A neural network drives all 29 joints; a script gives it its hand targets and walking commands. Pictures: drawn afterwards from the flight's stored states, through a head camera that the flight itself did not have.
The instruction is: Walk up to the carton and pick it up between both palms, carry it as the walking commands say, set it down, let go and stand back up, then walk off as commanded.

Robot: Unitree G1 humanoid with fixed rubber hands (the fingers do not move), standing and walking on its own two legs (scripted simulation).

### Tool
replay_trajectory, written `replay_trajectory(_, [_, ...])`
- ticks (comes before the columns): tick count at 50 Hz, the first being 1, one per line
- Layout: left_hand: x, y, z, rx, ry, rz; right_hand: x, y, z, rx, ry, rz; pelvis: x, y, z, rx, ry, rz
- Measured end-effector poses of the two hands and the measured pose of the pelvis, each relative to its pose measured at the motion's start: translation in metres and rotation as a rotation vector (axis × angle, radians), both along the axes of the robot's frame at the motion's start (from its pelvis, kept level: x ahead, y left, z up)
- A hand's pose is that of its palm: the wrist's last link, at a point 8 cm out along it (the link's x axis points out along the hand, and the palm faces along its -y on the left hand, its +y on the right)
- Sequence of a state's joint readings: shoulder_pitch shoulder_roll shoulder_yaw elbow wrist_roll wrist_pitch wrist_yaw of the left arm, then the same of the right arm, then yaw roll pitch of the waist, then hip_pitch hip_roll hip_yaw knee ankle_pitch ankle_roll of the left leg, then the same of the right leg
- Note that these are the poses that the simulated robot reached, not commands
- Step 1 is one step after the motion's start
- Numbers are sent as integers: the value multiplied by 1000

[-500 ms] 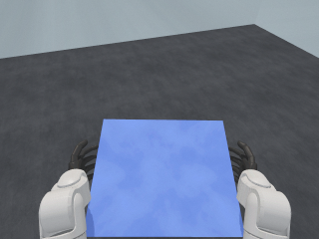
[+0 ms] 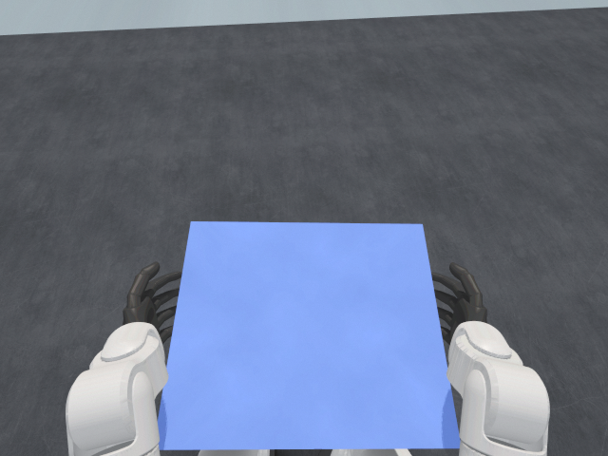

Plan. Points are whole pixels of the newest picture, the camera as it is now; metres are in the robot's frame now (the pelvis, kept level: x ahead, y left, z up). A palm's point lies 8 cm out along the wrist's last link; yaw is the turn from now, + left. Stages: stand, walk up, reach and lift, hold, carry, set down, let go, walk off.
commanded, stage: carry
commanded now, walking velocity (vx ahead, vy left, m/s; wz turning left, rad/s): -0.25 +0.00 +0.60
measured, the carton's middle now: (305, 337) +0.26 +0.00 +0.00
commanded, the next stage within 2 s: none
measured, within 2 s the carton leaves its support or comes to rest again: neither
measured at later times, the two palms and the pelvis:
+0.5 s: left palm out of the picture +0.01 +0.19 +0.09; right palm (485, 451) +0.12 -0.16 +0.08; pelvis -0.16 -0.05 +0.01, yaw +17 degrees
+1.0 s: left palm out of the picture -0.17 +0.12 +0.13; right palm out of the picture -0.02 -0.21 +0.13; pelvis -0.31 -0.14 +0.04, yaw +25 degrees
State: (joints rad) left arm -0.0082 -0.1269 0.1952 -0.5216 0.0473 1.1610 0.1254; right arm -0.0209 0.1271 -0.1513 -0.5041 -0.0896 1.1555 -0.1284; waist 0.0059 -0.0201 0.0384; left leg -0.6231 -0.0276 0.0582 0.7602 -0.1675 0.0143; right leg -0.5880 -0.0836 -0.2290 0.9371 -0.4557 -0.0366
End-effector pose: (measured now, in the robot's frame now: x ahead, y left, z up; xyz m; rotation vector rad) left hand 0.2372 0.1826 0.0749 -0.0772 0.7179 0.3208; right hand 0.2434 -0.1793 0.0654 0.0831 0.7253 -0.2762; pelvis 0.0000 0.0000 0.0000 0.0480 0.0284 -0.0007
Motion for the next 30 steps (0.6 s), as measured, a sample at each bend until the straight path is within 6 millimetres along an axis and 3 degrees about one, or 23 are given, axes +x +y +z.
replay_trajectory(8, [-54,-4,34,42,-39,71,-23,-2,25,37,-38,76,-35,-20,21,11,-3,123])
replay_trajectory(15, [-105,-1,52,56,-96,155,-42,6,43,49,-97,160,-74,-34,22,20,3,203])
replay_trajectory(19, [-145,5,44,47,-91,201,-65,16,40,39,-92,207,-106,-39,16,9,15,248])
replay_trajectory(24, [-211,6,21,11,-9,269,-112,21,23,3,-10,275,-154,-50,15,44,-10,278])
replay_trajectory(27, [-248,-1,18,13,22,313,-136,19,14,16,23,312,-171,-61,15,29,-19,328])
replay_trajectory(30, [-277,-9,22,28,5,367,-148,18,12,36,9,361,-182,-74,12,26,-6,361])
